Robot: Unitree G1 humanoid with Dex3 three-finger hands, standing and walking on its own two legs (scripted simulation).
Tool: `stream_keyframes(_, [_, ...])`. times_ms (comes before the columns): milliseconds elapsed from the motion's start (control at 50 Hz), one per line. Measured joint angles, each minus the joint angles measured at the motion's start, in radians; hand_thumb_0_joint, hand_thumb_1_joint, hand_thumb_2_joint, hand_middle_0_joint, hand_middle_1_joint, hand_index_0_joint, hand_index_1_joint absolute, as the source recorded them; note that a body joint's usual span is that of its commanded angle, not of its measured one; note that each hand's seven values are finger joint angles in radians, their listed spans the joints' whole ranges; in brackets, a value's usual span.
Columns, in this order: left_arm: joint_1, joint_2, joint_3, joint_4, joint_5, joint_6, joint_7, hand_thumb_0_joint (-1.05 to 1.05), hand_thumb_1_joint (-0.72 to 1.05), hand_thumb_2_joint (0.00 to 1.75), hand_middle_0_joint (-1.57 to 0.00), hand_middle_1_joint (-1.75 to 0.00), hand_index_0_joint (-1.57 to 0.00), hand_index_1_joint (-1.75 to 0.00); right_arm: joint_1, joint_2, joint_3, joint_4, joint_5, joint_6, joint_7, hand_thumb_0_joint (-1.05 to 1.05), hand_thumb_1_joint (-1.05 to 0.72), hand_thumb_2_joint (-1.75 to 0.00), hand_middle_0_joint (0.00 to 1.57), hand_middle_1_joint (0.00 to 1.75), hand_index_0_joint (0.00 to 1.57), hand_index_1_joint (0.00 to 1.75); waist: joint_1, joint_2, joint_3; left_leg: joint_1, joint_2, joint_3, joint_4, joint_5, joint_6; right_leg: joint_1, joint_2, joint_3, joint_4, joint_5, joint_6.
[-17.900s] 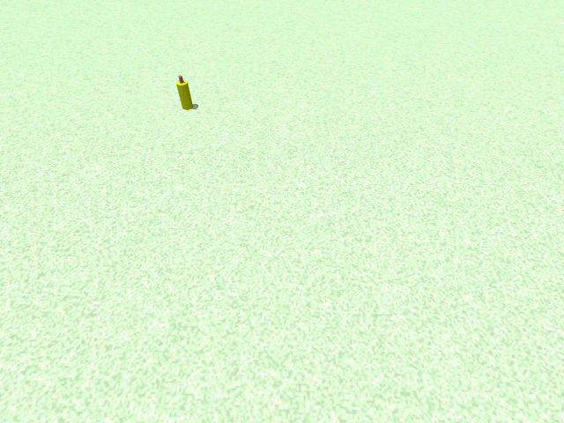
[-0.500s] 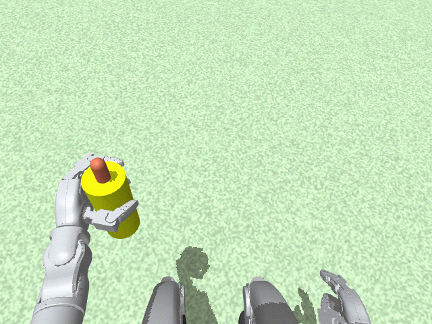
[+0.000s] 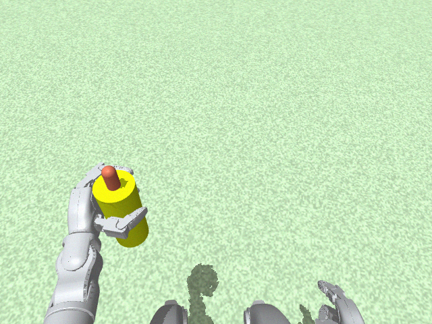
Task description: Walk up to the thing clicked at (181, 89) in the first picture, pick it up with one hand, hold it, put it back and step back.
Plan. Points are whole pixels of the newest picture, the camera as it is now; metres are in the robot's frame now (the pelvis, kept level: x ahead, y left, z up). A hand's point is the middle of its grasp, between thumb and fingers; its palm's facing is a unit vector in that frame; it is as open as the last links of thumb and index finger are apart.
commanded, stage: lift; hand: left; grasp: from the side
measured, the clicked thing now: (122, 205) +0.34 +0.17 +0.01
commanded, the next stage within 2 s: hold in 0.28 s
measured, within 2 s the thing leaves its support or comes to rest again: neither
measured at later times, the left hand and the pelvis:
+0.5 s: hand (121, 193) +0.34 +0.17 +0.05, palm faces +0.07 -1.00 -0.02, open 9.7 cm; pelvis +0.01 +0.00 +0.02, yaw +0 degrees
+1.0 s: hand (118, 193) +0.34 +0.17 +0.06, palm faces +0.08 -1.00 -0.03, open 9.7 cm; pelvis +0.01 +0.00 +0.03, yaw +0 degrees
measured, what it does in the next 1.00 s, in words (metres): stands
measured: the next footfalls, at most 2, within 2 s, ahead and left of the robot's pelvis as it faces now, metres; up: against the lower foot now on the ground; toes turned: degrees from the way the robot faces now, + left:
none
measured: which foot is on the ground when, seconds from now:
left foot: down 0.00-1.00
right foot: down 0.00-1.00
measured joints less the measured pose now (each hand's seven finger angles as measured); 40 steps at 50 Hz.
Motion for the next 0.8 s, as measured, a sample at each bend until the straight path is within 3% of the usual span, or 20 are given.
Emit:
stream_keyframes(440, [0.002,-0.01,0.0,0.029,-0.006,-0.026,-0.021,0.02,-0.31,1.08,-0.77,-1.01,-0.72,-1.01,0.01,-0.004,-0.007,0.003,-0.006,0.016,0.001,0.01,-0.92,-0.9,0.2,0.3,0.2,0.3,0.0,-0.006,0.033,0.14,-0.001,0.012,-0.11,0.027,0.0,0.135,0.001,0.008,-0.109,0.03,0.001])
stream_keyframes(800, [0.019,-0.019,-0.014,0.01,0.005,-0.016,0.002,0.02,-0.31,1.08,-0.77,-1.01,-0.72,-1.01,0.013,-0.001,-0.012,0.005,-0.005,0.028,0.005,0.01,-0.93,-0.9,0.2,0.3,0.2,0.3,0.004,-0.008,0.047,0.213,-0.003,0.019,-0.166,0.044,0.003,0.207,0.0,0.013,-0.166,0.05,0.004])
